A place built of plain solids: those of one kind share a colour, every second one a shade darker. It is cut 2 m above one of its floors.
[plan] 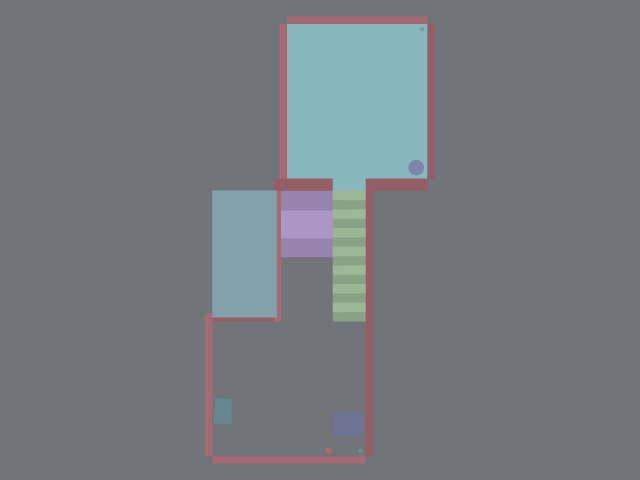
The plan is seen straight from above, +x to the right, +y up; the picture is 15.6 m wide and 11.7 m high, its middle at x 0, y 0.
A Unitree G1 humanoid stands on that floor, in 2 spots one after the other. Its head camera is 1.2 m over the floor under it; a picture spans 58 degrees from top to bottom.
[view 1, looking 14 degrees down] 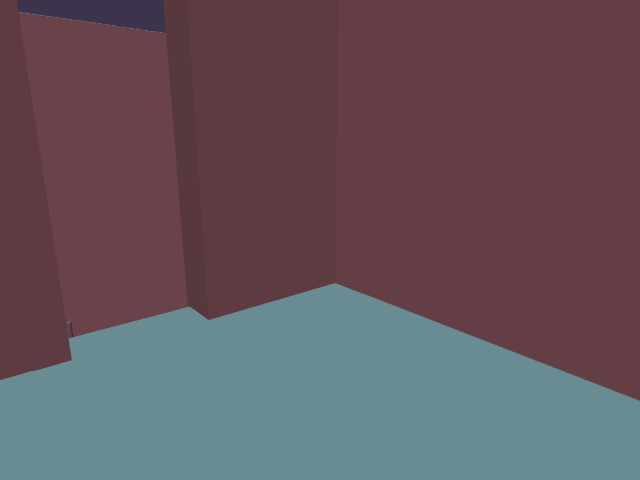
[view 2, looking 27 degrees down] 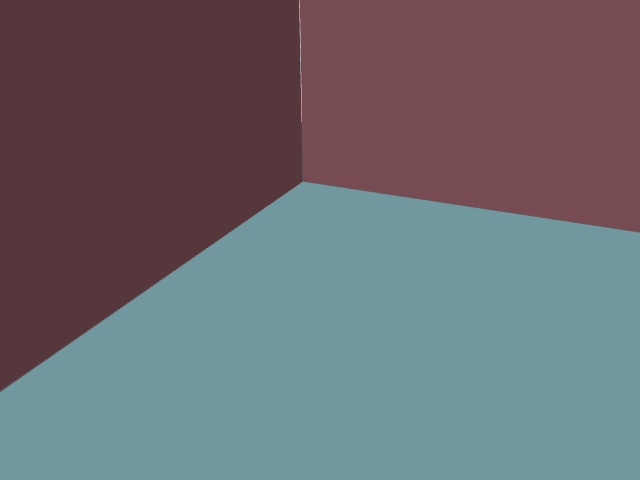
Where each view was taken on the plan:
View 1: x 1.45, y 3.99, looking -130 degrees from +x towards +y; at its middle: wall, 3.35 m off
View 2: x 0.71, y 2.20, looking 114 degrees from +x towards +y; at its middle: floor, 2.64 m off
